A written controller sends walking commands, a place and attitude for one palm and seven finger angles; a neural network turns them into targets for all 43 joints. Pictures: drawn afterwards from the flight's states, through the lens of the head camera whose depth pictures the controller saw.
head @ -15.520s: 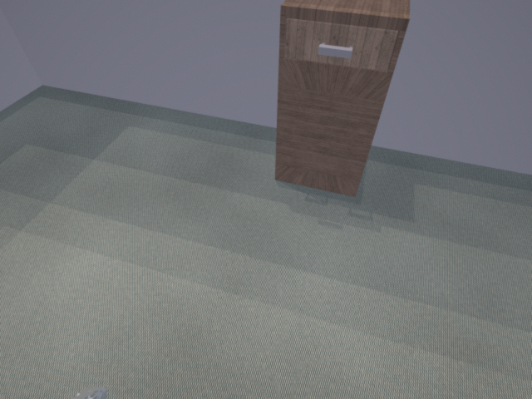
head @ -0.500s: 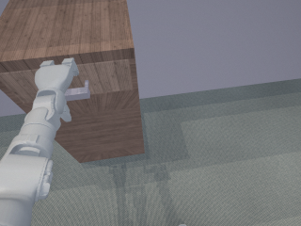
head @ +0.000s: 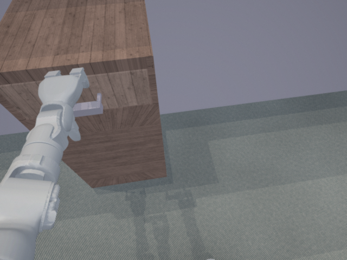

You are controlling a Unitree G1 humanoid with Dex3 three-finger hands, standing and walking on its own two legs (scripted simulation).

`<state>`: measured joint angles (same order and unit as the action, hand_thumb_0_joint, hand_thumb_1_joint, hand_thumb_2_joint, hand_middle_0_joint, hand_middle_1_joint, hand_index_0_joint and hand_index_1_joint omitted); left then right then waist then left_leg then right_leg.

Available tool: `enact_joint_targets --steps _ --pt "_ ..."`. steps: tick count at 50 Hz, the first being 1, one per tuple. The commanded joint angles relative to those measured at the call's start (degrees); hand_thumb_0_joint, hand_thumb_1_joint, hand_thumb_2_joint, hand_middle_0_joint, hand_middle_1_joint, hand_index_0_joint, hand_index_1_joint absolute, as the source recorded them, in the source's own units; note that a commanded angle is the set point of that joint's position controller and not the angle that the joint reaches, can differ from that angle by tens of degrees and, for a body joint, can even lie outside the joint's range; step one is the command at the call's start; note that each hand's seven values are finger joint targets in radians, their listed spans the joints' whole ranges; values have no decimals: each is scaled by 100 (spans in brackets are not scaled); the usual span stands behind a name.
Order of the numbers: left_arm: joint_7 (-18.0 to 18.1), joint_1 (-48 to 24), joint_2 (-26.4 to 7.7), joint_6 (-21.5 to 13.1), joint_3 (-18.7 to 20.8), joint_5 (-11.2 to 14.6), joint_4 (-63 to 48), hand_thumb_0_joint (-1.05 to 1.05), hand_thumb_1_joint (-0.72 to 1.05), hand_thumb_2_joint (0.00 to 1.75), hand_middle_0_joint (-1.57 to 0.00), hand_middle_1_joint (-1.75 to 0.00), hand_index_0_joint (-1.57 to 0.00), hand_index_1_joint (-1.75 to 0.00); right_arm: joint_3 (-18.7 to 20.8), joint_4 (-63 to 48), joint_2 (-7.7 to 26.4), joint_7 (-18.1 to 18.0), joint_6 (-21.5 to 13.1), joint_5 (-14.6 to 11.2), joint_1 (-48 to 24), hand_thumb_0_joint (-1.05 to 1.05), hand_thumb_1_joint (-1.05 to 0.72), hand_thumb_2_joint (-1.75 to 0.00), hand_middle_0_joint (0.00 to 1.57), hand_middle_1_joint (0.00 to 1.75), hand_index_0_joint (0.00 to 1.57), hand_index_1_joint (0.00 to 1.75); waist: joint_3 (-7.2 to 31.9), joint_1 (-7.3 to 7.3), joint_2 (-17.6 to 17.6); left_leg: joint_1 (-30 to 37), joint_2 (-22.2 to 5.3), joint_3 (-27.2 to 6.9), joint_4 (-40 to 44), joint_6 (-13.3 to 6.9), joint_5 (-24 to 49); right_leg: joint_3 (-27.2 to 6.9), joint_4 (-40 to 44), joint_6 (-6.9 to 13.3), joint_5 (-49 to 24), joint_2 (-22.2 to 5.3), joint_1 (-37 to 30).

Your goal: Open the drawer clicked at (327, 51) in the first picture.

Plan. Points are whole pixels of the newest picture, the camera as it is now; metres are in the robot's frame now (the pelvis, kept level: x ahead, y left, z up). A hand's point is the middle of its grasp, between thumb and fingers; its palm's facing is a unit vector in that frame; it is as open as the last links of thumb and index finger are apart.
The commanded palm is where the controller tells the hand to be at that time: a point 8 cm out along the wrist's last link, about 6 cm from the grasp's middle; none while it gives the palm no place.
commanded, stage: re-aim the fingers above the handle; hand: left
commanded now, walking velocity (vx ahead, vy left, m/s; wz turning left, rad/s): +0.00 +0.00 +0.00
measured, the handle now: (80, 103) +0.54 +0.25 +0.00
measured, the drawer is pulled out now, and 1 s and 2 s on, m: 0.00 0.00 0.00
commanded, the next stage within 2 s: lower the fingers behind the handle in 0.12 s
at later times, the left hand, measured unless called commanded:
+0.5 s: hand (78, 110) +0.48 +0.23 +0.05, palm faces -0.05 -0.01 -1.00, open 13.9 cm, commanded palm +0.46 +0.24 +0.10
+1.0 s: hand (81, 118) +0.47 +0.23 +0.01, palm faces -0.03 -0.01 -1.00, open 13.9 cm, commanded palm +0.46 +0.24 +0.06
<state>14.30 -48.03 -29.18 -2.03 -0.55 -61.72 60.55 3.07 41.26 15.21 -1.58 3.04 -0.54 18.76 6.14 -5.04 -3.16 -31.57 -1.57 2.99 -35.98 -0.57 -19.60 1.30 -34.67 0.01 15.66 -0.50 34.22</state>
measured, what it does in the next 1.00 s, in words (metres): stands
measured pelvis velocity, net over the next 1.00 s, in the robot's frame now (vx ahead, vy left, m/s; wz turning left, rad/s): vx -0.01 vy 0.01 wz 0.00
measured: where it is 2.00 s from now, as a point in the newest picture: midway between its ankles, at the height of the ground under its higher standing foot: outside the picture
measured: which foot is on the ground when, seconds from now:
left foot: down 0.00-1.00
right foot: down 0.00-1.00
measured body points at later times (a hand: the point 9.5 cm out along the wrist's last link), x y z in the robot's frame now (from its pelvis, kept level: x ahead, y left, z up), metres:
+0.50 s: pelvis +0.00 +0.01 +0.00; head +0.08 -0.01 +0.44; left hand +0.47 +0.23 +0.10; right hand +0.02 -0.27 -0.14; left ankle -0.03 +0.11 -0.72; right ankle +0.00 -0.12 -0.72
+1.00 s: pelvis -0.01 +0.01 -0.01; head +0.09 +0.00 +0.42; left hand +0.47 +0.23 +0.07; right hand +0.00 -0.27 -0.14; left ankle -0.03 +0.11 -0.72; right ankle +0.00 -0.12 -0.72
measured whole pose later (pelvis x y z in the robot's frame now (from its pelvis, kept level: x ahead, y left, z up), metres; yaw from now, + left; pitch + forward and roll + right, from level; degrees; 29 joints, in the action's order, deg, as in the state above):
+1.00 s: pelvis -0.01 +0.01 -0.01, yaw +0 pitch +19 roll -1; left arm 21.0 -48.5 -27.8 -2.7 -0.9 -63.5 64.6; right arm 3.8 43.6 15.3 -0.4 2.0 0.8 20.1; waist 7.5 -6.3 -2.6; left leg -40.1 -1.6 2.5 -42.9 -1.0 -21.8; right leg 1.5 -40.3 -0.3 17.2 -0.6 42.1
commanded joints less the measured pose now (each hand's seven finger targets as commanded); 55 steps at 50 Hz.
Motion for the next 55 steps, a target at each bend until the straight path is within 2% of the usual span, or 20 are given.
enact_joint_targets --steps 1,5,7,10,12,14,17,18,23,25,27,29,32,34,42,44,46,50,52,55 --pt "215 -2495 -1427 -92 234 15 -1163 0 -50 30 -30 -120 -30 -120 324 -327 893 -89 -134 23 647 0 -90 -90 20 30 20 30 2219 -89 166 1010 256 -48 110 -182 2312 -30 161 110 -2011 274 -1333" --pt "269 -2517 -1783 -187 502 -10 -1288 0 -50 30 -30 -120 -30 -120 326 -322 906 -95 -124 42 667 0 -90 -90 20 30 20 30 2404 -18 70 970 272 -49 72 -180 2395 -60 99 113 -2093 263 -1446" --pt "313 -2606 -1398 -188 219 -22 -1364 0 -50 30 -30 -120 -30 -120 330 -330 867 -67 -147 27 654 0 -90 -90 20 30 20 30 2246 -66 -89 1069 256 -94 78 -154 2445 3 95 139 -1951 286 -1201" --pt "399 -2665 -1426 -181 299 -16 -1489 0 -50 30 -30 -120 -30 -120 368 -298 870 -46 -151 46 693 0 -90 -90 20 30 20 30 2530 -52 -123 1312 234 -147 11 -150 2710 8 62 138 -1965 308 -1171" --pt "442 -2740 -1162 -83 108 -20 -1342 0 -50 30 -30 -120 -30 -120 362 -243 856 -16 -161 52 687 0 -90 -90 20 30 20 30 2289 -115 -174 1283 227 -152 17 -135 2647 42 80 147 -1863 318 -983" --pt "458 -2486 -1419 18 363 4 -1066 0 -50 30 -30 -120 -30 -120 349 -207 916 -8 -128 65 704 0 -90 -90 20 30 20 30 2324 -49 75 1116 227 -137 47 -125 2633 34 80 157 -1956 314 -1182" --pt "449 -2425 -1082 132 73 -47 -870 0 -50 30 -30 -120 -30 -120 337 -237 879 4 -126 48 660 0 -90 -90 20 30 20 30 2134 -75 103 991 233 -103 79 -130 2379 45 92 147 -1801 304 -1057" --pt "446 -2447 -1212 153 154 -44 -838 0 -50 30 -30 -120 -30 -120 321 -241 911 1 -124 35 655 0 -90 -90 20 30 20 30 1986 -90 151 913 225 -115 110 -126 2217 48 111 149 -1696 306 -997" --pt "511 -2632 -1536 -26 393 -134 -1073 0 -50 30 -30 -120 -30 -120 325 -266 899 -42 -164 82 707 0 -90 -90 20 30 20 30 2423 -44 0 923 239 -102 0 -139 2334 -12 -24 144 -1838 293 -1101" --pt "562 -2609 -1347 -68 261 -136 -1022 0 -50 30 -30 -120 -30 -120 334 -257 882 -31 -176 93 736 0 -90 -90 20 30 20 30 2365 -111 50 869 227 -122 -55 -138 2384 4 -55 136 -1855 298 -1008" --pt "643 -2452 -1381 -64 370 -131 -972 0 -50 30 -30 -120 -30 -120 346 -227 890 0 -194 115 757 0 -90 -90 20 30 20 30 2445 -29 16 869 225 -120 -92 -129 2422 5 -95 145 -1843 308 -986" --pt "691 -2524 -1530 -51 485 -126 -977 0 -50 30 -30 -120 -30 -120 348 -180 916 12 -186 134 785 0 -90 -90 20 30 20 30 2544 -64 51 801 230 -116 -154 -125 2490 0 -136 144 -1953 308 -1043" --pt "731 -2479 -1327 13 300 -143 -865 0 -50 30 -30 -120 -30 -120 355 -163 897 22 -190 119 797 0 -90 -90 20 30 20 30 2450 -118 100 687 246 -82 -177 -138 2324 -9 -128 121 -1932 305 -981" --pt "733 -2506 -1549 10 455 -112 -831 0 -50 30 -30 -120 -30 -120 344 -123 937 14 -176 121 792 0 -90 -90 20 30 20 30 2464 -114 149 583 252 -103 -173 -140 2208 -27 -130 132 -1878 300 -1039" --pt "764 -2579 -1198 -177 194 -150 -895 0 -50 30 -30 -120 -30 -120 385 -66 894 -3 -235 157 909 0 -90 -90 20 30 20 30 2541 -202 -155 728 224 -167 -370 -129 2356 11 -269 143 -1767 325 -582" --pt "804 -2459 -1366 -181 385 -127 -883 0 -50 30 -30 -120 -30 -120 390 -51 927 25 -210 172 917 0 -90 -90 20 30 20 30 2649 -150 -106 683 222 -186 -419 -114 2456 8 -320 155 -1834 332 -637" --pt "855 -2494 -1057 -105 119 -156 -712 0 -50 30 -30 -120 -30 -120 379 -46 900 40 -212 157 923 0 -90 -90 20 30 20 30 2368 -251 -73 529 219 -175 -429 -120 2264 35 -315 144 -1710 335 -434" --pt "935 -2502 -1432 85 329 -183 -333 0 -50 30 -30 -120 -30 -120 329 -17 968 33 -209 159 890 0 -90 -90 20 30 20 30 2280 -251 92 162 249 -144 -427 -147 1783 -10 -331 123 -1455 306 -452" --pt "918 -2693 -1239 94 141 -208 -462 0 -50 30 -30 -120 -30 -120 331 -49 936 29 -225 156 912 0 -90 -90 20 30 20 30 2417 -277 -117 286 250 -161 -463 -137 1863 4 -368 143 -1472 312 -370" --pt "864 -2633 -1199 62 157 -190 -407 0 -50 30 -30 -120 -30 -120 362 -21 935 25 -226 183 1004 0 -90 -90 20 30 20 30 2607 -346 20 387 211 -189 -608 -143 2136 16 -463 120 -1664 323 -316"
